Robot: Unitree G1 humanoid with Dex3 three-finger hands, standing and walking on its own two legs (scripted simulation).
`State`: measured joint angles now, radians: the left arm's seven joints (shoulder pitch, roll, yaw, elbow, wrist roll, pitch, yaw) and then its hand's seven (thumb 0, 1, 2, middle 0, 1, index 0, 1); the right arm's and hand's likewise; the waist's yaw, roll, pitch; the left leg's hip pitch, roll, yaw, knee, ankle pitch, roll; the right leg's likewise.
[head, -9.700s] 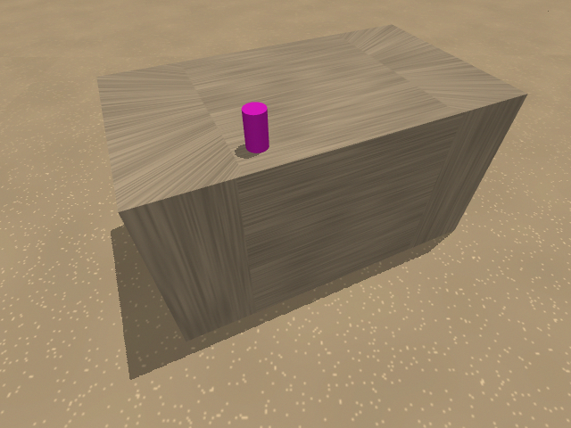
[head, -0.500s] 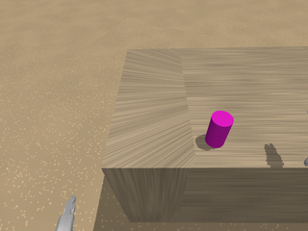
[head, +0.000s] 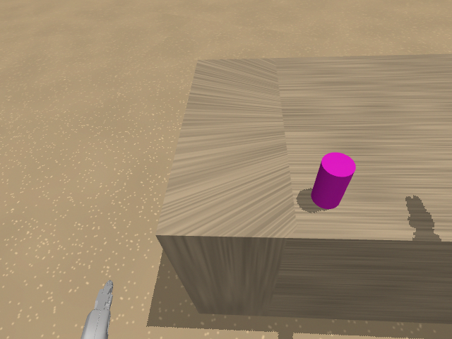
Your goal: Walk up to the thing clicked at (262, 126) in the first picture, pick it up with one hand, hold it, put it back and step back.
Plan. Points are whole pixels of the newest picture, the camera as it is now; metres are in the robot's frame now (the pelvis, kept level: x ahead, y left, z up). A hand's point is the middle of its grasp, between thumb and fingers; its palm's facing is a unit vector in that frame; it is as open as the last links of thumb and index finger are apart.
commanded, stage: go down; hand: right
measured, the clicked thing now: (331, 181) +0.46 -0.15 +0.00
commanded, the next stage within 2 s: approach in 1.18 s
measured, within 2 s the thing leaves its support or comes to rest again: neither
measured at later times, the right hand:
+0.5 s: hand out of the picture +0.40 -0.35 +0.14, palm faces +0.10 +0.99 +0.00, open 17.5 cm
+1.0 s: hand out of the picture +0.39 -0.35 +0.14, palm faces +0.10 +1.00 +0.00, open 17.6 cm
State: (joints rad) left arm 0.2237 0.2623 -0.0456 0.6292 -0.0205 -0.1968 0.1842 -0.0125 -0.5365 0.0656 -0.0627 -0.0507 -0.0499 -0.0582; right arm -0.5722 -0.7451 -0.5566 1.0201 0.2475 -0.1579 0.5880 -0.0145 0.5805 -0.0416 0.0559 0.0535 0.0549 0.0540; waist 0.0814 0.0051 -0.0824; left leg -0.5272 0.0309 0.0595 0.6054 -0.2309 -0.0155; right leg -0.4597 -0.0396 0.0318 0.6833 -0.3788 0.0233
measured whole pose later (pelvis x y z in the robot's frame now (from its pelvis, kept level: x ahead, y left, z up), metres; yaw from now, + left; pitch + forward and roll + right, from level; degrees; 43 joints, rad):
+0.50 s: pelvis +0.01 +0.00 -0.01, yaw +0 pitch +11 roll +2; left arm 0.24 0.26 -0.06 0.58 -0.02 -0.20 0.18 -0.01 -0.55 0.08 -0.06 -0.05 -0.05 -0.06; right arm -0.61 -0.78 -0.57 1.05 0.24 -0.14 0.60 -0.01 0.55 -0.04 0.06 0.05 0.06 0.05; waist 0.09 0.00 -0.10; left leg -0.58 0.03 0.06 0.66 -0.26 -0.02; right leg -0.52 -0.04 0.04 0.74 -0.41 0.02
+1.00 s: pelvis +0.00 +0.00 -0.01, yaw +0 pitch +11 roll +2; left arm 0.26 0.26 -0.06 0.55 -0.02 -0.20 0.17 -0.01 -0.54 0.07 -0.06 -0.05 -0.05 -0.06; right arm -0.59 -0.78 -0.58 1.02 0.24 -0.13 0.61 -0.01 0.57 -0.05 0.06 0.05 0.06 0.05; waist 0.09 0.00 -0.11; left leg -0.60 0.03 0.06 0.69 -0.28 -0.02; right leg -0.53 -0.04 0.04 0.77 -0.43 0.02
